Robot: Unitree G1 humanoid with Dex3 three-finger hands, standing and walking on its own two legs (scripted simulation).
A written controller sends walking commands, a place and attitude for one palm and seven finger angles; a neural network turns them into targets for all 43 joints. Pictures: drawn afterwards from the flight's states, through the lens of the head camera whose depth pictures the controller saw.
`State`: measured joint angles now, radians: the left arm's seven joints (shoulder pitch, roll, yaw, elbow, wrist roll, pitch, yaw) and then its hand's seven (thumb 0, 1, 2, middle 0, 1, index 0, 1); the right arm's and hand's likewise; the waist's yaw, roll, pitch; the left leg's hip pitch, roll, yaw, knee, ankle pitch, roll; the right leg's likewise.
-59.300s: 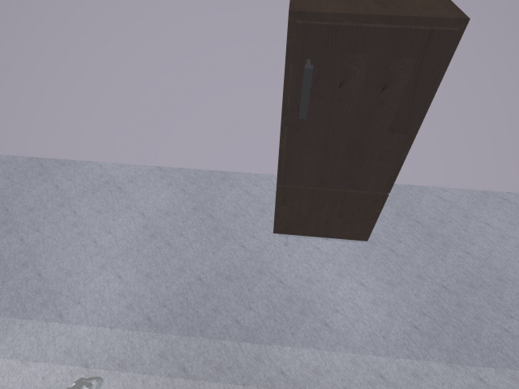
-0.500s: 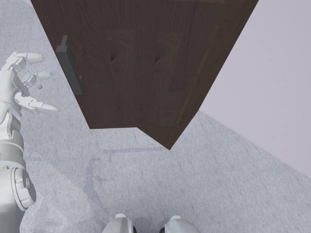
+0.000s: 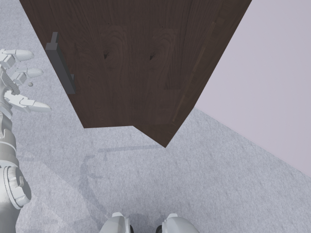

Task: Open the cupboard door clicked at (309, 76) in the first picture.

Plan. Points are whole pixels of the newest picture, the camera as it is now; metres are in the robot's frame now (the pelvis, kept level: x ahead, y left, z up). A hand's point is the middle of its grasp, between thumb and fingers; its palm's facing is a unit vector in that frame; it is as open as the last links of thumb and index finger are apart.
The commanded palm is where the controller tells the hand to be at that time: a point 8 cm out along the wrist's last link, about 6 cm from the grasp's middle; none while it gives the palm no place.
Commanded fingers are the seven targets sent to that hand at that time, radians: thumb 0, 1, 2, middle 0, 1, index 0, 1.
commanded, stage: move the hooked fingers beside the handle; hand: left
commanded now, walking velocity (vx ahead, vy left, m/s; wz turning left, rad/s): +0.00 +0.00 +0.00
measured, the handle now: (64, 65) +0.52 +0.21 +0.07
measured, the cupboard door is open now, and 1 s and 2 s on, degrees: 41 41 41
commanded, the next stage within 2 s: slide the fingers in behind the handle in 0.44 s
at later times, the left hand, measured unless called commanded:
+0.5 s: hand (35, 84) +0.45 +0.26 +0.08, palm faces +0.07 -1.00 -0.02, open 14.0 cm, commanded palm +0.43 +0.30 +0.07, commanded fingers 0.00 -0.50 0.30 -0.30 -1.20 -0.30 -1.20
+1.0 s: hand (49, 83) +0.46 +0.24 +0.08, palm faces +0.06 -1.00 -0.01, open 14.0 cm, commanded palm +0.44 +0.28 +0.07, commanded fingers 0.00 -0.50 0.30 -0.30 -1.20 -0.30 -1.20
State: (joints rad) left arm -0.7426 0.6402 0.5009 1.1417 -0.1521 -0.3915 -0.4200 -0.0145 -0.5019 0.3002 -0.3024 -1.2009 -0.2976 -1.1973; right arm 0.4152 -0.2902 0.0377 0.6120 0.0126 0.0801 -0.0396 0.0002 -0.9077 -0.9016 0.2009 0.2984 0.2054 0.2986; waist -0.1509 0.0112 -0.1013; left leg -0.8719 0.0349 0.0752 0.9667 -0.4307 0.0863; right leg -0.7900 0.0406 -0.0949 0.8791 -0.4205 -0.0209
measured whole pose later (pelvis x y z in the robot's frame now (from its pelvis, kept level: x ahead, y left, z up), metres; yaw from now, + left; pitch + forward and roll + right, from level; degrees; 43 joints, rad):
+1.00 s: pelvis +0.00 -0.01 +0.00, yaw +0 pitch +18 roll -3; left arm -0.75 0.55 0.43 1.12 -0.15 -0.40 -0.34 -0.01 -0.50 0.30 -0.30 -1.20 -0.30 -1.20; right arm 0.39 -0.28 0.04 0.61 0.02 0.08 -0.03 0.00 -0.91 -0.90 0.20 0.30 0.20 0.30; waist -0.15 0.01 -0.11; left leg -0.85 0.04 0.07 0.96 -0.43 0.08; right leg -0.78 0.04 -0.09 0.89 -0.43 -0.03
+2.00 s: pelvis +0.00 -0.02 +0.00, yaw +1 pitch +17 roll -3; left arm -0.77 0.43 0.33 1.13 -0.13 -0.44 -0.17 -0.01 -0.50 0.30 -0.30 -1.20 -0.27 -1.20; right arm 0.39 -0.27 0.02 0.66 0.02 0.08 0.00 0.00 -0.91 -0.90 0.20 0.30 0.20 0.30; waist -0.13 0.03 -0.11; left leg -0.85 0.03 0.06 0.97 -0.43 0.06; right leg -0.78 0.03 -0.10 0.92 -0.44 -0.05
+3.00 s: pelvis +0.00 -0.01 +0.00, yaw +1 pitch +17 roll -3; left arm -0.72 0.41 0.34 1.08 -0.14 -0.43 -0.21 0.01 0.71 0.81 -0.35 -1.34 -0.36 -1.34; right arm 0.36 -0.27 0.02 0.63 0.02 0.08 -0.01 0.00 -0.91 -0.90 0.20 0.30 0.20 0.30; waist -0.13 0.02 -0.12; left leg -0.82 0.03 0.07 0.96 -0.43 0.07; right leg -0.75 0.04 -0.09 0.90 -0.44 -0.04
